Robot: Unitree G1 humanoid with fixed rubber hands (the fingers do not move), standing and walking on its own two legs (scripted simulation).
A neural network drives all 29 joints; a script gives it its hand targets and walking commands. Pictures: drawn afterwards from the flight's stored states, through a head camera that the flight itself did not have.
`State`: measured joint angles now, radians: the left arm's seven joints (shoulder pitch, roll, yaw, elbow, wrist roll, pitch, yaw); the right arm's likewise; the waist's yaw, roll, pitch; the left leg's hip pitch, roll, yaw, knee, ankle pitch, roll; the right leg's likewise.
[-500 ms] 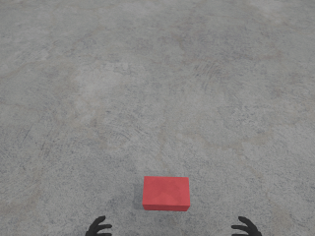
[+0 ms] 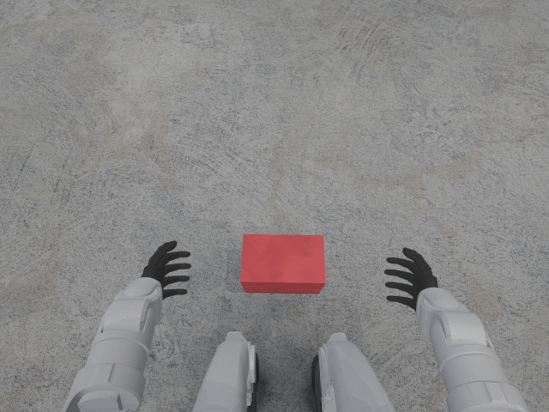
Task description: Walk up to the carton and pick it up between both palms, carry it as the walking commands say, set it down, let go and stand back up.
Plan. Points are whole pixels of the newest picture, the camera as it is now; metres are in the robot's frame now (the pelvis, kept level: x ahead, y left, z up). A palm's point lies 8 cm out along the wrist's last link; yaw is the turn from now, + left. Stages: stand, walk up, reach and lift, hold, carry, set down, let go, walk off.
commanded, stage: reach and lift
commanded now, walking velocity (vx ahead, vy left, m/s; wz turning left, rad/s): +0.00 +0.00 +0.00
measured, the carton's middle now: (282, 265) +0.47 +0.00 -0.60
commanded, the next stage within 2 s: none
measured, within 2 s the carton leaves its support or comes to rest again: neither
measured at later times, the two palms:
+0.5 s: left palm (165, 206) +0.46 +0.22 -0.13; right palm (405, 213) +0.43 -0.22 -0.12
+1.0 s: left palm (178, 204) +0.50 +0.22 -0.19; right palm (392, 211) +0.47 -0.22 -0.19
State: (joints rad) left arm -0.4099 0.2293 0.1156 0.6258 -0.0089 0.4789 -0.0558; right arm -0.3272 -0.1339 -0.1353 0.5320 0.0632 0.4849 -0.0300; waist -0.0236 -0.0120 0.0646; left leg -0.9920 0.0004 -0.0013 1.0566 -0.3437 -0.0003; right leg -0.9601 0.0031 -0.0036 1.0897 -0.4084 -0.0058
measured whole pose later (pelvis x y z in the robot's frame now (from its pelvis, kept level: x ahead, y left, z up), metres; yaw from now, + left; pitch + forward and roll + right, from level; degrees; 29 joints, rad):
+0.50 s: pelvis +0.01 +0.01 -0.03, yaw -1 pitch +36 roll -2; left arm -0.88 0.32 0.20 0.88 -0.04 0.18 -0.05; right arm -0.79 -0.22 -0.26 0.79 0.10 0.17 -0.03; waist -0.03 0.00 -0.06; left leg -1.44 0.00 -0.02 1.15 -0.34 0.00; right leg -1.40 0.02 -0.01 1.16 -0.39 0.01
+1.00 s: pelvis +0.01 +0.01 -0.08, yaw -2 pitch +48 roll -1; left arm -1.01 0.32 0.30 0.95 0.00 0.10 -0.06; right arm -0.92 -0.23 -0.33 0.86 0.05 0.09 0.01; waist -0.02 0.00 -0.17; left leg -1.76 -0.01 -0.02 1.31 -0.38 0.00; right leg -1.73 0.03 0.02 1.33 -0.44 0.02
